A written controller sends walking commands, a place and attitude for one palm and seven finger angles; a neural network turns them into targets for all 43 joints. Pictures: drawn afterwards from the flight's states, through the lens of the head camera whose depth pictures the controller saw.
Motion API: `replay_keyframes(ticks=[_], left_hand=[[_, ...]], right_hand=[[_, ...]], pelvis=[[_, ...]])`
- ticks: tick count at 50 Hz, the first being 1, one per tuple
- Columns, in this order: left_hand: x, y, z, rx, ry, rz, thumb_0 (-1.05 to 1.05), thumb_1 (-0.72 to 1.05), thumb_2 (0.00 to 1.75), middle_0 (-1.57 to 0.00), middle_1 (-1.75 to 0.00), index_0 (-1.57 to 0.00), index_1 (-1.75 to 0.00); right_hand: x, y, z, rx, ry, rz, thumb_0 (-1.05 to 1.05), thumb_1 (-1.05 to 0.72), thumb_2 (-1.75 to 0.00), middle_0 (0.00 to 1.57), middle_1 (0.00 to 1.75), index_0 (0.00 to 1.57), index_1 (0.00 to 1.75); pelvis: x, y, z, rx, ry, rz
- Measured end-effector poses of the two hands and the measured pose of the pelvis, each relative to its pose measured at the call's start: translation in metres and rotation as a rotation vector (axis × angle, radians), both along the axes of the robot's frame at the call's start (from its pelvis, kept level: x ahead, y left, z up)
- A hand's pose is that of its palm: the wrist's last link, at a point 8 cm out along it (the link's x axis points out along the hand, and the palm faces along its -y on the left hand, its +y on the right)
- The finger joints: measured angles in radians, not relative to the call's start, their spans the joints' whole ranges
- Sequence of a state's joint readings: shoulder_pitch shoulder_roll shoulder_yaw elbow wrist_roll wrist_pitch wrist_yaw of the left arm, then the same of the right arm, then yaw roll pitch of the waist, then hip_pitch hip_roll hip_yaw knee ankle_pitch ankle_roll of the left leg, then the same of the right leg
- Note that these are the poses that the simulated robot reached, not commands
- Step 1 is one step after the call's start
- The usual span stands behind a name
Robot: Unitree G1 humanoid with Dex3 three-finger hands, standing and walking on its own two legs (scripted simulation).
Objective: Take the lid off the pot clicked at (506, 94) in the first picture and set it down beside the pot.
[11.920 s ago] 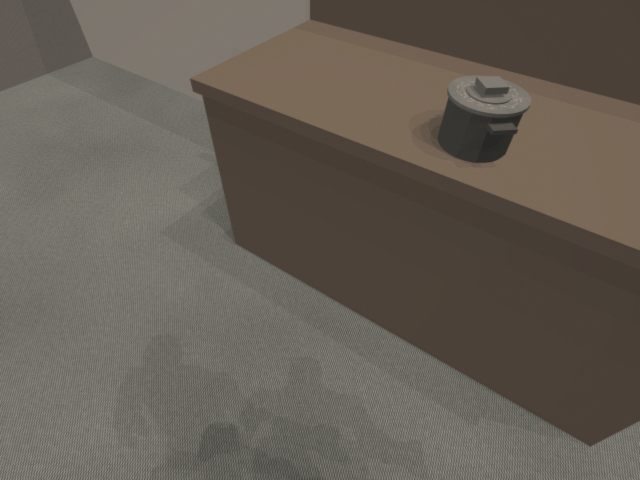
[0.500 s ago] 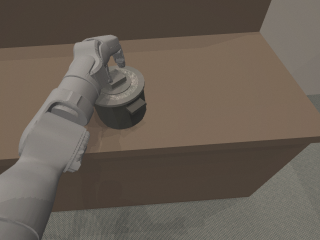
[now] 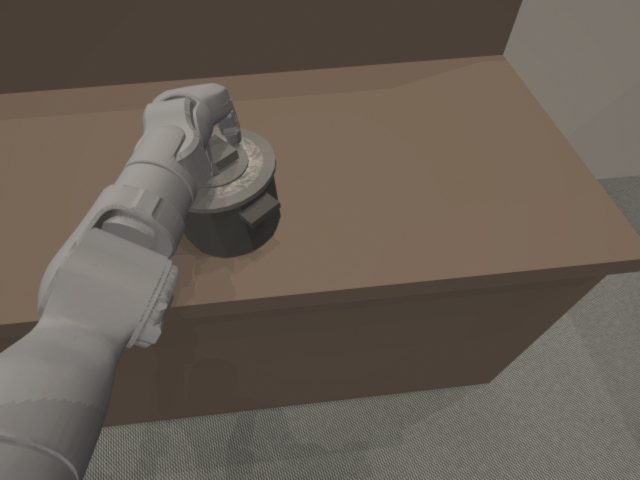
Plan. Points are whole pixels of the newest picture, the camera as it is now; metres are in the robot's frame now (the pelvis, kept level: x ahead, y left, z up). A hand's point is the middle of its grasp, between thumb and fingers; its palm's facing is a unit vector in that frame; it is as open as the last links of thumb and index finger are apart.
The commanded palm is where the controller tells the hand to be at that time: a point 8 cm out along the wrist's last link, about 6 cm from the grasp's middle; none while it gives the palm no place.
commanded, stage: lower the open fingers around the knob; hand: left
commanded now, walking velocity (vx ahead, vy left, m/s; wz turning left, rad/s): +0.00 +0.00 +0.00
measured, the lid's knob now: (212, 154) +0.53 +0.10 +0.11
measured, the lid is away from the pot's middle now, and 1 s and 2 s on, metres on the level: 0.00 0.00 0.00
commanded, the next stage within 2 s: close the fingers and squeeze the knob in 0.06 s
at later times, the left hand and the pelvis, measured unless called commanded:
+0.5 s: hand (206, 150) +0.50 +0.10 +0.15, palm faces -0.38 -0.09 -0.92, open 9.7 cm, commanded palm +0.51 +0.11 +0.20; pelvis +0.00 +0.00 +0.00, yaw +0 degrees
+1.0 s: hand (204, 153) +0.49 +0.10 +0.15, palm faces -0.37 -0.08 -0.93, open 8.7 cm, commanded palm +0.50 +0.11 +0.20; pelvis +0.00 +0.00 +0.00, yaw +0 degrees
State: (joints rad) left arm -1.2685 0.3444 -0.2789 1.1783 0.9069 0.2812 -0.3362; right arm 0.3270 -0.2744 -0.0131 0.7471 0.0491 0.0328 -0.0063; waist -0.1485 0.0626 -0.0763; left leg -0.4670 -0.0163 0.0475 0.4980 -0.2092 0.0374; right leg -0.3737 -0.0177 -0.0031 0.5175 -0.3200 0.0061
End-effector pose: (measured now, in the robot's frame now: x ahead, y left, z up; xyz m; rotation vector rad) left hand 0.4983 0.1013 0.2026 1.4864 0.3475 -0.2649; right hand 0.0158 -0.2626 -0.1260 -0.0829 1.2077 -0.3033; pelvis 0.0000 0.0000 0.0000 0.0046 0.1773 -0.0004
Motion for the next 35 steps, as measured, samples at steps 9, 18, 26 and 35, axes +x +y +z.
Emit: replay_keyframes(ticks=[9, 18, 26, 35], left_hand=[[0.001, -0.002, -0.001, 0.005, -0.008, -0.005, 0.00, -0.34, 1.55, -0.85, -0.08, -0.85, -0.08], [0.003, -0.007, 0.001, -0.014, -0.012, -0.008, 0.00, -0.16, 1.17, -0.62, -0.53, -0.63, -0.53], [0.001, 0.002, 0.000, -0.011, 0.007, 0.024, 0.00, -0.04, 1.01, -0.54, -0.79, -0.54, -0.80], [-0.004, 0.006, 0.000, 0.000, -0.004, -0.018, 0.00, 0.06, 0.96, -0.55, -0.93, -0.53, -0.92]], right_hand=[[-0.001, -0.006, 0.000, -0.006, 0.013, -0.004, 0.01, -0.91, -0.90, 0.20, 0.30, 0.20, 0.30], [0.009, -0.007, 0.000, -0.006, -0.012, 0.002, 0.01, -0.91, -0.90, 0.20, 0.30, 0.20, 0.30], [0.018, -0.007, 0.002, -0.002, -0.031, 0.006, 0.01, -0.91, -0.90, 0.20, 0.30, 0.20, 0.30], [0.024, -0.007, 0.004, -0.011, -0.041, 0.021, 0.01, -0.91, -0.90, 0.20, 0.30, 0.20, 0.30]], pelvis=[[0.002, -0.001, 0.000, 0.000, 0.001, -0.001], [0.003, -0.003, 0.000, 0.001, 0.004, -0.003], [0.004, -0.004, 0.000, 0.000, -0.004, -0.003], [0.003, -0.002, 0.001, -0.002, -0.011, 0.004]])
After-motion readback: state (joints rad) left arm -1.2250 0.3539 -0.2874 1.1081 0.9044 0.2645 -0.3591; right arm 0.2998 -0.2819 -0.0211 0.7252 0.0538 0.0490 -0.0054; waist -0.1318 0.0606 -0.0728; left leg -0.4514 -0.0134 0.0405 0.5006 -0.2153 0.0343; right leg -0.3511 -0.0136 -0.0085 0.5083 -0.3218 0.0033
